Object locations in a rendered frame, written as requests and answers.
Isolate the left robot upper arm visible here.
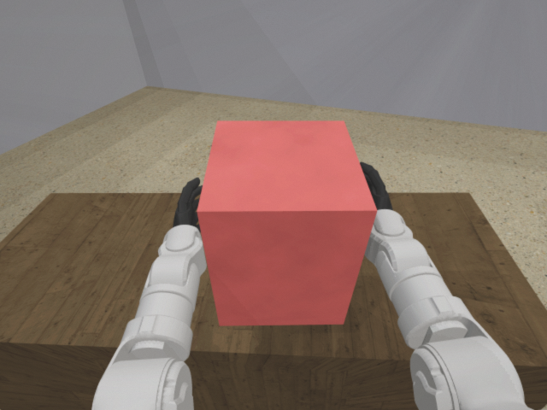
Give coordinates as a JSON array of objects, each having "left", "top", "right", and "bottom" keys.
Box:
[{"left": 94, "top": 357, "right": 194, "bottom": 410}]

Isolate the carton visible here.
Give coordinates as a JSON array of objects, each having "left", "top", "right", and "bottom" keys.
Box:
[{"left": 197, "top": 120, "right": 378, "bottom": 326}]

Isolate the robot left hand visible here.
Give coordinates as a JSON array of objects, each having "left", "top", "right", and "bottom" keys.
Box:
[{"left": 173, "top": 178, "right": 203, "bottom": 232}]

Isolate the robot left forearm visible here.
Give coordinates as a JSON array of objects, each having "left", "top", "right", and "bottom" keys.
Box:
[{"left": 91, "top": 225, "right": 207, "bottom": 410}]

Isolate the robot right hand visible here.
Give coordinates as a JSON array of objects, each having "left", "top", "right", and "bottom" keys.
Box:
[{"left": 360, "top": 162, "right": 393, "bottom": 210}]

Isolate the robot right forearm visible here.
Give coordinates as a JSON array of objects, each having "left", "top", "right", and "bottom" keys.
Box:
[{"left": 364, "top": 209, "right": 525, "bottom": 401}]

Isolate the right robot upper arm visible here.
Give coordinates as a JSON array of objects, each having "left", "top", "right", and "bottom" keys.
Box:
[{"left": 410, "top": 336, "right": 533, "bottom": 410}]

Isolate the pedestal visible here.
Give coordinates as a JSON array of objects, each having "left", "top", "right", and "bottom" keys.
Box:
[{"left": 0, "top": 193, "right": 547, "bottom": 410}]

